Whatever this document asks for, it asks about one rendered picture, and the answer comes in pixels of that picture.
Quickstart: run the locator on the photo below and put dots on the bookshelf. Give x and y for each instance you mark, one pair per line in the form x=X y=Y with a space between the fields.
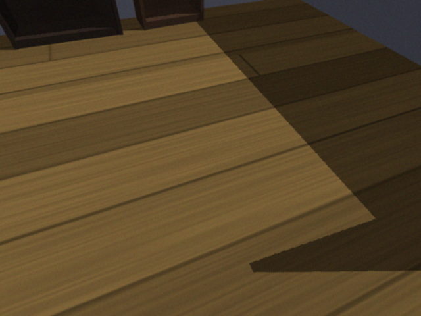
x=31 y=23
x=160 y=13

